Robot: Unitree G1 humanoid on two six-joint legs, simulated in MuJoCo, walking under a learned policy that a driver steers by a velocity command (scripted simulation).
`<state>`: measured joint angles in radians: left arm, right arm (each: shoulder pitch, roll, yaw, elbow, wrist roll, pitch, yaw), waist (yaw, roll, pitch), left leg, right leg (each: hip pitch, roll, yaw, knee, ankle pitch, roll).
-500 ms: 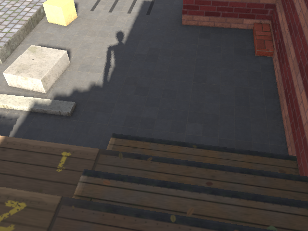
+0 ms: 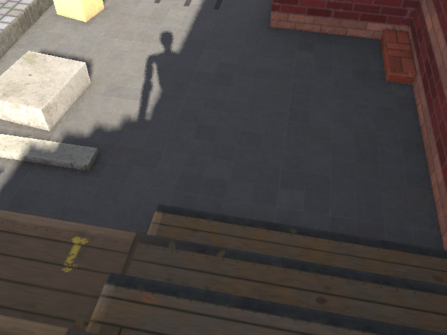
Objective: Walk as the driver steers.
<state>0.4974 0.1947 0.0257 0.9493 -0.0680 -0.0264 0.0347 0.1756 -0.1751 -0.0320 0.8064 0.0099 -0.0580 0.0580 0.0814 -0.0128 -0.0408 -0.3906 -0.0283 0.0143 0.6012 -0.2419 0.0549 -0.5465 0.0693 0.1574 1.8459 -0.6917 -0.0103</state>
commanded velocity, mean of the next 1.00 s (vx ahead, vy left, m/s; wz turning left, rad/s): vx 0.50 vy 0.00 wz -0.27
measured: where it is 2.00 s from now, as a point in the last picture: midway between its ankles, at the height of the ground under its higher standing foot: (279, 257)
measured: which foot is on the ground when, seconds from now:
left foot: down 0.00-0.46, up 0.48-0.98, down 1.00-1.00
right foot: up 0.00-0.44, down 0.46-1.00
